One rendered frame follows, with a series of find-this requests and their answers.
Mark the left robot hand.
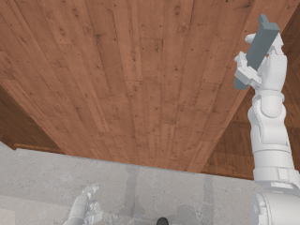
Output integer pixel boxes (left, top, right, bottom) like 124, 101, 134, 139
68, 183, 103, 225

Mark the robot right upper arm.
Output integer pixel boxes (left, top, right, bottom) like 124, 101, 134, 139
250, 191, 300, 225

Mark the robot right forearm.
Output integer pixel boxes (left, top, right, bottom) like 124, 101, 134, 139
247, 89, 300, 197

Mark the right robot hand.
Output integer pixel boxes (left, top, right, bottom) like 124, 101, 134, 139
234, 32, 288, 94

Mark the wardrobe door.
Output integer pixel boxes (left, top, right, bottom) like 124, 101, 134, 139
0, 84, 61, 149
0, 0, 300, 173

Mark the handle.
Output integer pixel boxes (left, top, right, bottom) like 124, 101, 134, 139
233, 14, 280, 90

